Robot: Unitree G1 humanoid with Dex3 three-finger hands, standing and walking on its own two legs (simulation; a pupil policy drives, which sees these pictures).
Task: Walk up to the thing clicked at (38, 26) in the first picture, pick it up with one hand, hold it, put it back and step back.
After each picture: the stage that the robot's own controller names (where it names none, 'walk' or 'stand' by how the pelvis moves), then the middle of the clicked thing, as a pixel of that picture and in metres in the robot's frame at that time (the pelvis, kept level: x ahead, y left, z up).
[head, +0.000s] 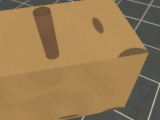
stand; (47, 35) +0.59 +0.18 +0.03
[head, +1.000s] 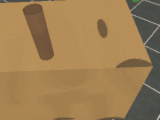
rise first; (40, 35) +0.55 +0.22 +0.05
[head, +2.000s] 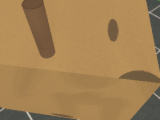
stand; (41, 31) +0.53 +0.19 +0.06
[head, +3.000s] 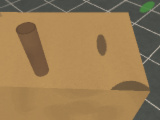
stand; (35, 52) +0.50 +0.22 +0.03
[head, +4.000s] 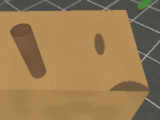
stand; (31, 54) +0.48 +0.23 +0.03
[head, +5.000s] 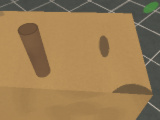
stand; (36, 53) +0.49 +0.21 +0.02
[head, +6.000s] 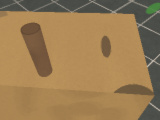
stand; (38, 52) +0.49 +0.21 +0.02
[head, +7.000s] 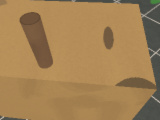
rise first; (39, 44) +0.51 +0.20 +0.03
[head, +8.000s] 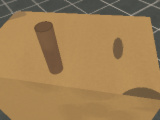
go down; (50, 50) +0.51 +0.19 +0.03
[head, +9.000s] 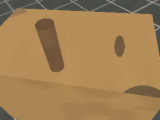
go down; (51, 48) +0.51 +0.19 +0.04
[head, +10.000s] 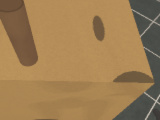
go down; (21, 36) +0.48 +0.18 +0.08
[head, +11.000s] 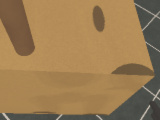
close in; (16, 24) +0.51 +0.18 +0.10
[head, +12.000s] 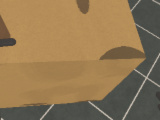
close; out of the picture +0.52 +0.21 +0.13
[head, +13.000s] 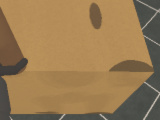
lift; (2, 42) +0.43 +0.21 +0.11
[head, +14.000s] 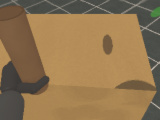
lift; (25, 57) +0.32 +0.17 +0.20
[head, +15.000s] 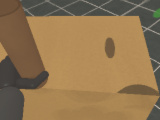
hold; (23, 52) +0.32 +0.17 +0.23
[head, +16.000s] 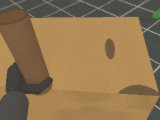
hold; (29, 58) +0.33 +0.16 +0.20
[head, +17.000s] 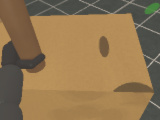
crouch; (23, 35) +0.41 +0.17 +0.21
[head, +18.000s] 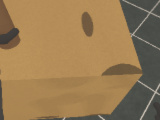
lower; out of the picture +0.52 +0.20 +0.18
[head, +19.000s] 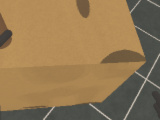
lower; out of the picture +0.52 +0.20 +0.12
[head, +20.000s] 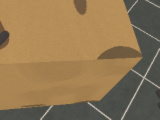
lower; out of the picture +0.52 +0.21 +0.13
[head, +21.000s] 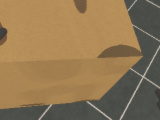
lower; out of the picture +0.53 +0.21 +0.13
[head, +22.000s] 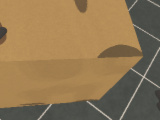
lower; out of the picture +0.53 +0.21 +0.13
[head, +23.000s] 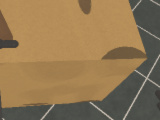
open; out of the picture +0.52 +0.20 +0.13
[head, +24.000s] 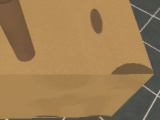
sink last; (16, 31) +0.50 +0.19 +0.09
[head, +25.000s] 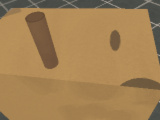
stand; (44, 43) +0.52 +0.21 +0.08
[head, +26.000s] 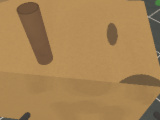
stand; (38, 37) +0.51 +0.20 +0.09
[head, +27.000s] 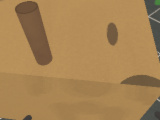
stand; (37, 37) +0.50 +0.20 +0.09
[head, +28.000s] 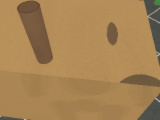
stand; (38, 36) +0.50 +0.19 +0.09
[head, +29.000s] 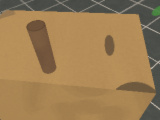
stand; (43, 49) +0.52 +0.20 +0.03
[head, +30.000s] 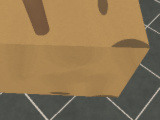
walk; (35, 8) +0.63 +0.20 +0.05
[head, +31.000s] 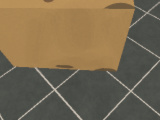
walk; out of the picture +0.91 +0.22 +0.05
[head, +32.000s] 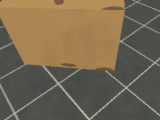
stand; out of the picture +1.14 +0.24 +0.04
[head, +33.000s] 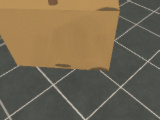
stand; out of the picture +1.12 +0.22 +0.03
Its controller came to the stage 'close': yes
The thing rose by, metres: 0.21
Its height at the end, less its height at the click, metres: +0.00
